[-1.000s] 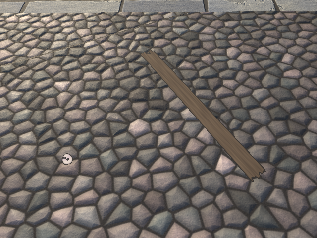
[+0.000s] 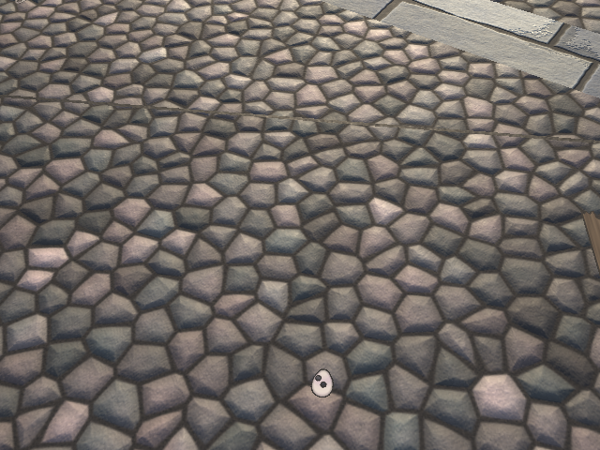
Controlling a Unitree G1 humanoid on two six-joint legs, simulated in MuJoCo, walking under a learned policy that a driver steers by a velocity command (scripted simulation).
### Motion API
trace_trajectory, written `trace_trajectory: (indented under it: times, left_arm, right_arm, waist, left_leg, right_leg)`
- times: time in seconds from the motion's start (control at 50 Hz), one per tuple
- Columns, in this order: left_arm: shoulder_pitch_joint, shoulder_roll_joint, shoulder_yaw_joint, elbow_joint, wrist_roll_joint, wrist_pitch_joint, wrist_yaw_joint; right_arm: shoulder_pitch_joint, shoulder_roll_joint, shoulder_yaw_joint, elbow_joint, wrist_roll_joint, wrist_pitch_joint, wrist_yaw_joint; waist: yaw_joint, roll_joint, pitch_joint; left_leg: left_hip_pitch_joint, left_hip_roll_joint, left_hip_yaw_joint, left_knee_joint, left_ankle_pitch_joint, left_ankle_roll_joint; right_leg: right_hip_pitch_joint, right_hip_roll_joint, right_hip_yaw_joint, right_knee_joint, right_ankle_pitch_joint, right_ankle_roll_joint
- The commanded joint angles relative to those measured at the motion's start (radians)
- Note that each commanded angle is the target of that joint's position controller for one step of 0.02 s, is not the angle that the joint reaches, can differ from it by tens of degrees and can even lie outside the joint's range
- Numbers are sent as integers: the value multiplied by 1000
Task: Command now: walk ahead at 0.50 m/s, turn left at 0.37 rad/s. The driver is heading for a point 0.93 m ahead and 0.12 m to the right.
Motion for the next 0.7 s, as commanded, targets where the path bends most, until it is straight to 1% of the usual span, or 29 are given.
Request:
trace_trajectory:
  times: [0.02,0.06,0.1,0.14,0.18,0.2,0.22,0.24,0.26,0.28,0.3,0.32,0.34,0.36,0.38,0.4,0.42,0.44,0.46,0.48,0.5,0.54,0.56,0.6,0.66,0.7]
  left_arm:
    - [56,88,15,-12,-5,-31,-8]
    - [66,86,13,2,-6,-28,-12]
    - [77,93,13,13,-11,-25,-14]
    - [124,116,16,36,-13,-20,-12]
    - [167,131,19,61,-12,-11,-10]
    - [180,138,21,72,-11,-4,-8]
    - [185,145,22,81,-10,3,-6]
    - [186,152,23,88,-11,9,-4]
    - [183,152,21,95,-16,18,-2]
    - [186,130,12,88,-18,21,-1]
    - [189,58,-9,34,-32,19,-7]
    - [246,42,-4,26,-33,22,-10]
    - [137,123,21,22,-15,30,-3]
    - [94,97,16,6,-20,22,-10]
    - [96,76,13,19,-22,22,-10]
    - [120,62,13,36,-8,35,-9]
    - [158,41,9,53,1,50,-10]
    - [168,32,9,60,4,60,-11]
    - [168,25,11,60,5,67,-13]
    - [156,22,12,59,6,72,-15]
    - [132,20,11,55,6,76,-15]
    - [66,14,5,41,5,78,-12]
    - [31,10,0,34,3,78,-10]
    - [-18,6,-7,28,-2,77,-2]
    - [-35,19,-9,35,-4,71,13]
    - [-9,24,-7,52,-1,63,22]
  right_arm:
    - [15,-4,9,-52,-5,4,16]
    - [-70,2,20,-79,-4,-1,22]
    - [-156,20,37,-104,-2,-8,30]
    - [-222,20,47,-122,-1,-13,33]
    - [-255,5,48,-134,-3,-15,27]
    - [-261,-3,47,-136,-5,-17,23]
    - [-252,-11,45,-133,-8,-20,18]
    - [-208,-18,40,-118,-12,-24,12]
    - [-92,-28,32,-77,-18,-33,5]
    - [73,-69,15,-17,-30,-44,-6]
    - [234,-168,-11,5,-49,-48,-22]
    - [246,-225,-27,15,-18,-36,-28]
    - [167,-177,-19,10,15,-32,-30]
    - [88,-118,-2,4,18,-37,-28]
    - [33,-65,13,2,16,-44,-26]
    - [6,-36,23,6,22,-52,-28]
    - [-3,-18,29,13,23,-60,-29]
    - [13,-17,31,24,23,-70,-29]
    - [26,-29,30,37,27,-77,-30]
    - [35,-41,28,48,29,-79,-31]
    - [42,-45,29,57,28,-79,-33]
    - [50,-39,35,74,25,-71,-37]
    - [56,-35,39,82,24,-67,-38]
    - [89,-35,42,105,22,-62,-42]
    - [114,-37,44,137,19,-51,-49]
    - [102,-35,45,151,21,-42,-56]
  waist:
    - [-15,-134,-11]
    - [-8,-131,9]
    - [6,-133,18]
    - [27,-132,22]
    - [34,-131,30]
    - [32,-132,31]
    - [24,-136,24]
    - [1,-144,-3]
    - [-55,-127,-62]
    - [-113,-94,-158]
    - [-161,62,-301]
    - [-120,191,-365]
    - [-107,40,-225]
    - [-70,29,-111]
    - [-31,3,-53]
    - [4,7,-21]
    - [29,16,-31]
    - [39,8,-45]
    - [51,8,-51]
    - [55,16,-53]
    - [53,25,-47]
    - [42,39,-31]
    - [31,44,-27]
    - [5,50,-36]
    - [-10,49,-38]
    - [1,41,-30]
  left_leg:
    - [-124,42,-45,-62,83,-16]
    - [-127,42,-13,-198,160,-30]
    - [-56,39,48,-354,235,-35]
    - [-8,35,99,-444,248,-28]
    - [-2,34,113,-497,216,-10]
    - [3,28,119,-520,183,3]
    - [31,13,128,-542,142,18]
    - [100,-14,141,-570,106,36]
    - [248,-44,155,-638,130,58]
    - [483,-15,112,-651,136,88]
    - [776,263,-222,-675,33,164]
    - [870,440,-607,-810,75,259]
    - [766,374,-486,-813,75,223]
    - [625,328,-353,-841,142,195]
    - [518,282,-253,-870,307,160]
    - [440,246,-168,-877,485,136]
    - [395,228,-105,-876,630,126]
    - [382,219,-70,-868,764,131]
    - [377,212,-38,-867,845,135]
    - [374,203,-11,-869,880,137]
    - [372,194,13,-868,900,135]
    - [367,169,54,-866,895,122]
    - [366,159,69,-863,891,116]
    - [395,162,74,-847,900,111]
    - [450,186,51,-794,899,109]
    - [469,197,26,-731,866,99]
  right_leg:
    - [79,-273,206,-224,247,-130]
    - [76,-241,136,-237,275,-121]
    - [49,-214,76,-243,310,-107]
    - [74,-227,66,-240,344,-106]
    - [146,-257,77,-216,398,-106]
    - [185,-269,78,-192,447,-104]
    - [217,-275,72,-149,538,-101]
    - [238,-273,59,-70,672,-94]
    - [226,-249,29,75,753,-79]
    - [115,-211,2,269,649,-58]
    - [-157,-137,-35,607,250,-23]
    - [-400,13,38,861,-361,-5]
    - [-485,-50,147,899,-287,-19]
    - [-481,-81,152,859,-200,-25]
    - [-427,-105,147,799,-152,-19]
    - [-367,-114,142,758,-140,-3]
    - [-303,-112,139,735,-137,12]
    - [-272,-97,128,728,-131,23]
    - [-267,-87,120,711,-112,33]
    - [-270,-82,115,683,-84,40]
    - [-279,-80,108,647,-53,45]
    - [-281,-81,94,534,12,49]
    - [-266,-77,83,470,40,48]
    - [-233,-62,66,376,84,39]
    - [-196,-44,66,287,68,14]
    - [-148,-32,69,201,43,-10]
Velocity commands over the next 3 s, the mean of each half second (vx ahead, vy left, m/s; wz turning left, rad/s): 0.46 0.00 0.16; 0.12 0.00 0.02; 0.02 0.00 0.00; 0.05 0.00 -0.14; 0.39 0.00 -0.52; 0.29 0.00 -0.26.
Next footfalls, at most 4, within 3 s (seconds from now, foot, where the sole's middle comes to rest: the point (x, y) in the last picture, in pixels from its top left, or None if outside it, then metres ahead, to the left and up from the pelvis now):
0.28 left None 0.30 0.12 -0.78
0.74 right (349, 449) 0.48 -0.04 -0.78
1.02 left None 0.39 0.17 -0.78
2.16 right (367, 414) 0.55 -0.09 -0.78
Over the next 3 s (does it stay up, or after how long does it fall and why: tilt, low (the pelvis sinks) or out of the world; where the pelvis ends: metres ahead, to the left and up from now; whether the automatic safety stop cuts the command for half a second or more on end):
stays up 0.85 -0.09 0.00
